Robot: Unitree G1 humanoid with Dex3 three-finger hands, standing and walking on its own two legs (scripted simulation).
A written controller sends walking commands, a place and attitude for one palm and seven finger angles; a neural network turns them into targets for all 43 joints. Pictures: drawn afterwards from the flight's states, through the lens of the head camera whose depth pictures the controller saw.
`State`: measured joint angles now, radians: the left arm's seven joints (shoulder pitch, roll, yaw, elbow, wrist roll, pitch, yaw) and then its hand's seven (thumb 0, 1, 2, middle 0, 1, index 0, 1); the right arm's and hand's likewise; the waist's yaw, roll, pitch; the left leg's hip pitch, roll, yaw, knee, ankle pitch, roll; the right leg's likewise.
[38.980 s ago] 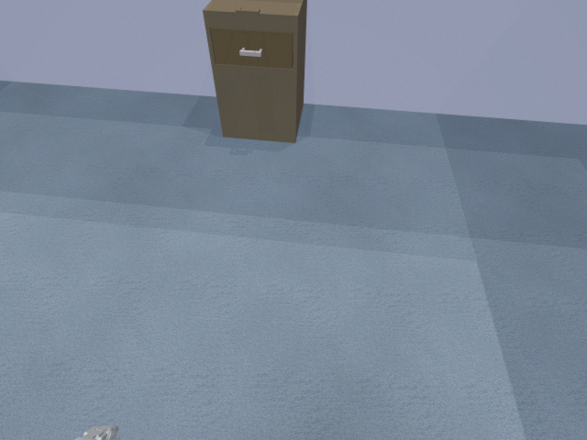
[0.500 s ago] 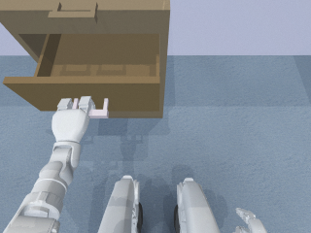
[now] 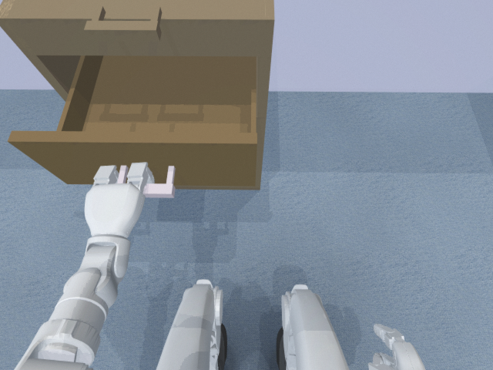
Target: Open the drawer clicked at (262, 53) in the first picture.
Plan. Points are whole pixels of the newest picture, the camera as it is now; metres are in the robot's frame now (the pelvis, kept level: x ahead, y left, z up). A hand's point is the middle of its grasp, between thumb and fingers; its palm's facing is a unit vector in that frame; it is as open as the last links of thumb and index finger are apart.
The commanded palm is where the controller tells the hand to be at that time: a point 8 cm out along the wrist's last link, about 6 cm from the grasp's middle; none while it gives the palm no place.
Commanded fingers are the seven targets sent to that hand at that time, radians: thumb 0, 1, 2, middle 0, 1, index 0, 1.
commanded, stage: pull the drawer open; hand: left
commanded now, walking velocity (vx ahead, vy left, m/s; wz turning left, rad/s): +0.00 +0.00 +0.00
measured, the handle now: (146, 180) +0.42 +0.21 -0.05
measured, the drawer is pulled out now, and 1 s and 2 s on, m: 0.18 0.22 0.28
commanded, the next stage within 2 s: none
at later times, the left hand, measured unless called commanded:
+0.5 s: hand (128, 221) +0.35 +0.23 -0.07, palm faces -0.02 -0.05 -1.00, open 5.4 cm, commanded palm +0.32 +0.23 -0.03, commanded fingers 0.00 0.90 0.90 -0.40 -1.35 -0.40 -1.35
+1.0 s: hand (126, 234) +0.33 +0.23 -0.07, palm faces -0.03 -0.04 -1.00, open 5.4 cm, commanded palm +0.29 +0.22 -0.03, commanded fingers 0.00 0.90 0.90 -0.40 -1.35 -0.40 -1.35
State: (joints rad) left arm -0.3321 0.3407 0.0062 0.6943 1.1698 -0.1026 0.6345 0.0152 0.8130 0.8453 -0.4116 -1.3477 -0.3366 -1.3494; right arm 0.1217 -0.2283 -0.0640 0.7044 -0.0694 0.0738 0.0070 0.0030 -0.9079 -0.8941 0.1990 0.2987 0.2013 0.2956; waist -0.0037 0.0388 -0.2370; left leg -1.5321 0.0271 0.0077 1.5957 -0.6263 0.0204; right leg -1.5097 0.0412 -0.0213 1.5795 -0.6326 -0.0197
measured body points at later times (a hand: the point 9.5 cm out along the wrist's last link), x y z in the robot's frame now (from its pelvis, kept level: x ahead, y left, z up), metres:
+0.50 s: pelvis +0.00 +0.00 +0.00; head +0.16 +0.00 +0.42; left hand +0.35 +0.23 -0.02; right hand +0.15 -0.25 -0.15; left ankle +0.05 +0.11 -0.54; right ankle +0.04 -0.11 -0.54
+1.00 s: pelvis +0.00 +0.00 +0.00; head +0.15 -0.01 +0.43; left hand +0.32 +0.23 -0.02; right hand +0.16 -0.25 -0.15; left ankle +0.05 +0.11 -0.54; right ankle +0.04 -0.11 -0.54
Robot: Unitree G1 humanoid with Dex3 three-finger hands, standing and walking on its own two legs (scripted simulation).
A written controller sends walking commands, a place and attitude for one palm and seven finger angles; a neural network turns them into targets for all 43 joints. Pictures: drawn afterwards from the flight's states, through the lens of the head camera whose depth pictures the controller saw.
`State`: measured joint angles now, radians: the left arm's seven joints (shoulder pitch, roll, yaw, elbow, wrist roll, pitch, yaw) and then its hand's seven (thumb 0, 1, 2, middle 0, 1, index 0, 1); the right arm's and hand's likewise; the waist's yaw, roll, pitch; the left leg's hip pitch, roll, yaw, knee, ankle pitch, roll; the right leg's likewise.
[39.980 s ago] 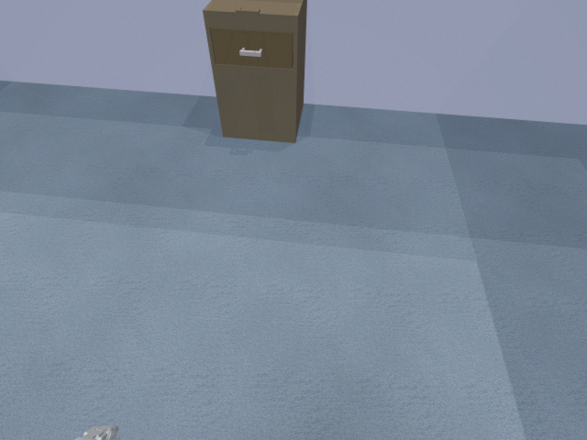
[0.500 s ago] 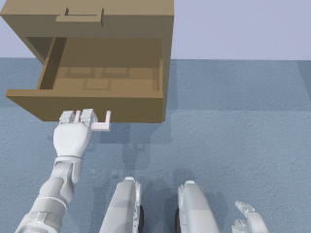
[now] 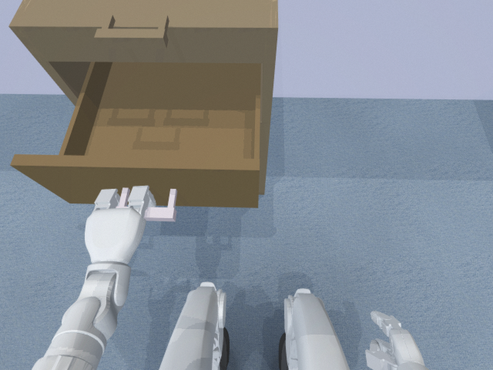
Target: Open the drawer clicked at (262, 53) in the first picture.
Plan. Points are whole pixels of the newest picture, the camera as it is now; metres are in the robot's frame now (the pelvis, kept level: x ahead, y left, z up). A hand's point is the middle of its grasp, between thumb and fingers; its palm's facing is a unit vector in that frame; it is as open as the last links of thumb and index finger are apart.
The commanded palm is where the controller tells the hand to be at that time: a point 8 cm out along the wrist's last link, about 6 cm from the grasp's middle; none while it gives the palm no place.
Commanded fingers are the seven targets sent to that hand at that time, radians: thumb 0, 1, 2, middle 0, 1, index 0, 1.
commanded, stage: pull the drawer open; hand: left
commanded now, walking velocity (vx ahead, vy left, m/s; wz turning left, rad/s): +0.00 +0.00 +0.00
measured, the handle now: (147, 203) +0.38 +0.21 -0.05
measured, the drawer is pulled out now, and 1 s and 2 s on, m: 0.22 0.28 0.30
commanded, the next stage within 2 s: open the thumb to release the handle in 1.48 s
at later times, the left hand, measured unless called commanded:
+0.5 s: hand (126, 258) +0.29 +0.23 -0.08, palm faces -0.03 -0.04 -1.00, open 5.4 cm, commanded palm +0.26 +0.23 -0.04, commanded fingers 0.00 0.90 0.90 -0.40 -1.35 -0.40 -1.35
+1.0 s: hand (123, 275) +0.26 +0.23 -0.08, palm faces -0.04 -0.05 -1.00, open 5.4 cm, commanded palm +0.23 +0.23 -0.04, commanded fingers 0.00 0.90 0.90 -0.40 -1.35 -0.40 -1.35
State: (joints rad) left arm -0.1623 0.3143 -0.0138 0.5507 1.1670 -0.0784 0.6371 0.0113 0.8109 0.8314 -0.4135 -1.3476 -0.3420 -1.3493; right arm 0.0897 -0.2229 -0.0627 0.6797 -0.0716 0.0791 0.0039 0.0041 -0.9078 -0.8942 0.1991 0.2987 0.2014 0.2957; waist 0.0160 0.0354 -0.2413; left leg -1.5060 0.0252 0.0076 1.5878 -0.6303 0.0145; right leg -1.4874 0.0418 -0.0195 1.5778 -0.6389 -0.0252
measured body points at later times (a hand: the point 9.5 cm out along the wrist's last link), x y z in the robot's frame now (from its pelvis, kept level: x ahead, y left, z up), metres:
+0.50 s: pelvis +0.00 +0.00 +0.00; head +0.14 -0.01 +0.42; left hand +0.28 +0.23 -0.02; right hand +0.18 -0.24 -0.15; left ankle +0.04 +0.11 -0.54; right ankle +0.04 -0.11 -0.54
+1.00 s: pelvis +0.00 -0.01 +0.00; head +0.14 -0.02 +0.42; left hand +0.26 +0.23 -0.02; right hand +0.20 -0.23 -0.15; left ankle +0.04 +0.11 -0.54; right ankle +0.04 -0.11 -0.54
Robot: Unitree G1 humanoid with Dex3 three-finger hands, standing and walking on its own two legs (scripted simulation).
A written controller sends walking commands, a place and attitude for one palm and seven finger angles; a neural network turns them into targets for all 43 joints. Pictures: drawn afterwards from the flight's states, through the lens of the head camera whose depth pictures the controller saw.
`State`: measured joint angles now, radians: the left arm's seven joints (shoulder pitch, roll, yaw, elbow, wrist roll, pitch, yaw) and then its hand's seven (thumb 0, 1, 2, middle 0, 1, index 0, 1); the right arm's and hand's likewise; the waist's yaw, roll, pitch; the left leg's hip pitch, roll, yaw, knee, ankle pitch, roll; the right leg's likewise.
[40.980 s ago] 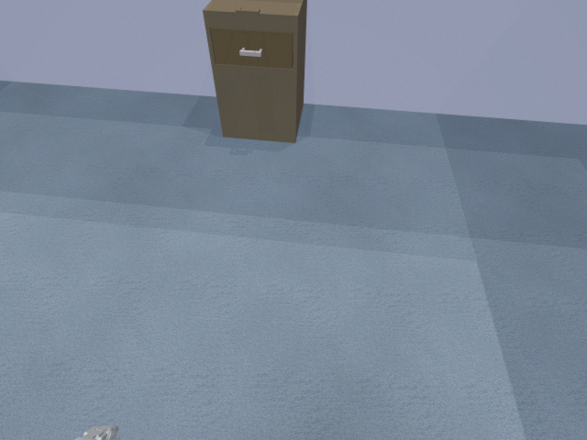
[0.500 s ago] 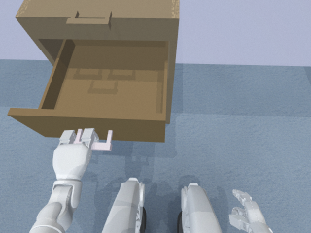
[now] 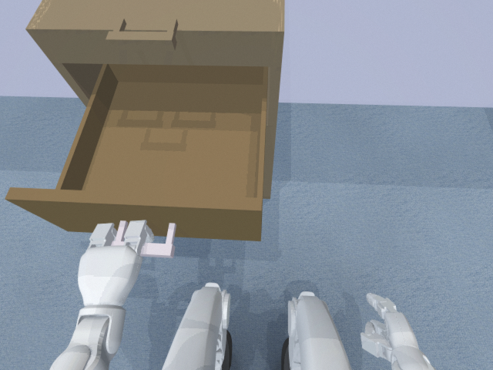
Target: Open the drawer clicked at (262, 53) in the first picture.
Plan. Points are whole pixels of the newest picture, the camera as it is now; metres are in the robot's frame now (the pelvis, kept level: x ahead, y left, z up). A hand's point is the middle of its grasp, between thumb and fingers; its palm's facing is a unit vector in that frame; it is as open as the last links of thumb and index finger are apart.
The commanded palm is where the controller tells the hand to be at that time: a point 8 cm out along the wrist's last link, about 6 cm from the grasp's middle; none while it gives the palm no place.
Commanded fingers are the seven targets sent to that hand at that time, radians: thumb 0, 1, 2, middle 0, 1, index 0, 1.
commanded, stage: pull the drawer open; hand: left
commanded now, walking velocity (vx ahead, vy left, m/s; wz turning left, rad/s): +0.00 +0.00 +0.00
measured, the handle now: (145, 238) +0.32 +0.21 -0.05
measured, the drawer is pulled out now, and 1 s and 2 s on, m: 0.28 0.30 0.29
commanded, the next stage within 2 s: open the thumb to release the handle in 0.48 s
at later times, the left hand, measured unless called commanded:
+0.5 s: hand (124, 284) +0.24 +0.23 -0.07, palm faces -0.06 -0.06 -1.00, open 5.4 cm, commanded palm +0.21 +0.23 -0.03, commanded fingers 0.00 0.90 0.90 -0.40 -1.35 -0.40 -1.35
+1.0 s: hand (120, 278) +0.25 +0.24 -0.07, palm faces -0.03 -0.04 -1.00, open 10.3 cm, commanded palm +0.24 +0.25 -0.03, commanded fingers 0.00 -0.50 0.30 -0.30 -1.20 -0.30 -1.20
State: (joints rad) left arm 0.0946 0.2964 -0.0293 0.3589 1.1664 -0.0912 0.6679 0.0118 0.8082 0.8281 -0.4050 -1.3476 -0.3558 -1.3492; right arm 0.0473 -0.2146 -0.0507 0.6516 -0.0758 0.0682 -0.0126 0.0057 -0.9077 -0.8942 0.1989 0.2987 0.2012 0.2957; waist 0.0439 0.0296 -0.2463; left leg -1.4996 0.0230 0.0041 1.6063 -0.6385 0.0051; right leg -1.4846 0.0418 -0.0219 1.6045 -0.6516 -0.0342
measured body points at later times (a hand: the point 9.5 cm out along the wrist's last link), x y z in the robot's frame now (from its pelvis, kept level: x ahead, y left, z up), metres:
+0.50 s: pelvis +0.00 +0.00 +0.00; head +0.15 -0.02 +0.42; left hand +0.24 +0.23 -0.02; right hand +0.21 -0.22 -0.14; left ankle +0.05 +0.12 -0.54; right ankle +0.04 -0.10 -0.54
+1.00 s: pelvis -0.01 -0.01 -0.01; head +0.13 -0.02 +0.42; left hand +0.25 +0.24 -0.02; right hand +0.18 -0.23 -0.16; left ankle +0.05 +0.12 -0.54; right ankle +0.04 -0.10 -0.54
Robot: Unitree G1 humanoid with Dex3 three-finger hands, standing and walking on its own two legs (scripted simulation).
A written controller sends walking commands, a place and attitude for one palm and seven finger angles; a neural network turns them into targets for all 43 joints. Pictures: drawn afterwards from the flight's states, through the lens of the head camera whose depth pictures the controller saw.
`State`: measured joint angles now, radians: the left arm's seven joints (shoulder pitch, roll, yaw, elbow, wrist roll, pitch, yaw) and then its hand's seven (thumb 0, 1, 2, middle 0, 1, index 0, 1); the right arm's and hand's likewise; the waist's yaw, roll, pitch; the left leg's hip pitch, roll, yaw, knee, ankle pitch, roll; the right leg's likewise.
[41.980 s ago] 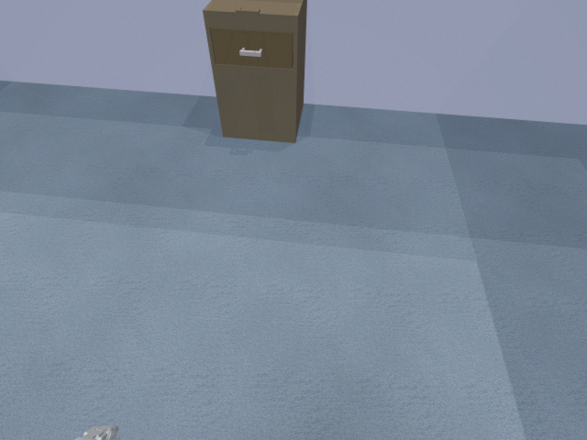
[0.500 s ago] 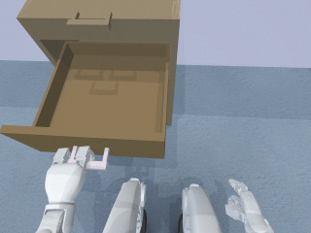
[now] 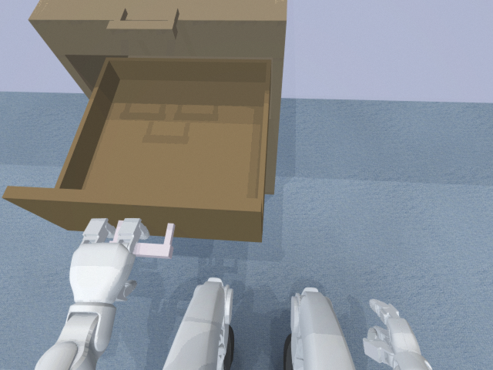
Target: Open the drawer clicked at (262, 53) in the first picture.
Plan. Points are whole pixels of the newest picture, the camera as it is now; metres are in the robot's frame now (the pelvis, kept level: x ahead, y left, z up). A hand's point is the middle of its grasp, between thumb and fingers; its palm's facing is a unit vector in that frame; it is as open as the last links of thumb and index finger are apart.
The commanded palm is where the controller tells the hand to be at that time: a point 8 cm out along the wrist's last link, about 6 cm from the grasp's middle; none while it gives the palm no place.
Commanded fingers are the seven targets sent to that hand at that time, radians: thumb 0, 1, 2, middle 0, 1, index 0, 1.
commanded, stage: open the thumb to release the handle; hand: left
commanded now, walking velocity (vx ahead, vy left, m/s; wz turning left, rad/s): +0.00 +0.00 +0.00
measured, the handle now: (143, 238) +0.31 +0.21 -0.04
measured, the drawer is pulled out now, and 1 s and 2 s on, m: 0.30 0.29 0.29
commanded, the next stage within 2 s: lift the hand off the handle in 0.08 s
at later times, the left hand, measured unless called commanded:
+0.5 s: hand (124, 267) +0.27 +0.24 -0.06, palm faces -0.04 -0.05 -1.00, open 13.7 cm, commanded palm +0.26 +0.23 -0.01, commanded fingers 0.00 -0.50 0.30 -0.30 -1.20 -0.30 -1.20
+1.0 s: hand (116, 260) +0.27 +0.24 -0.02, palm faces -0.07 -0.05 -1.00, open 13.6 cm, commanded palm +0.26 +0.23 +0.03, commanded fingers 0.00 -0.50 0.30 -0.30 -1.20 -0.30 -1.20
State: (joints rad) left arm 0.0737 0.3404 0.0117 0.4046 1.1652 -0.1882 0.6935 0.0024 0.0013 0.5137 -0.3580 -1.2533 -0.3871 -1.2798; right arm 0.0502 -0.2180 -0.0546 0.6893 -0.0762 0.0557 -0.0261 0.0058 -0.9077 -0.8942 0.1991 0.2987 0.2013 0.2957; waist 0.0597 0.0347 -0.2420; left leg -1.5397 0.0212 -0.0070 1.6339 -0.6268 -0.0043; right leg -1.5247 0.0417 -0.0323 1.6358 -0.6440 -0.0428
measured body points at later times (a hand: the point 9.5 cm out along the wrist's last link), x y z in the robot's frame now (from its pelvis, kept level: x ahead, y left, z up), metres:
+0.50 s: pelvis +0.00 +0.00 +0.02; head +0.13 -0.01 +0.45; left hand +0.26 +0.24 -0.01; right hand +0.19 -0.23 -0.12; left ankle +0.06 +0.12 -0.53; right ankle +0.05 -0.10 -0.53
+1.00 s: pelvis +0.01 +0.01 +0.05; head +0.13 +0.00 +0.48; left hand +0.27 +0.24 +0.03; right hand +0.19 -0.23 -0.08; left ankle +0.06 +0.12 -0.53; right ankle +0.05 -0.10 -0.53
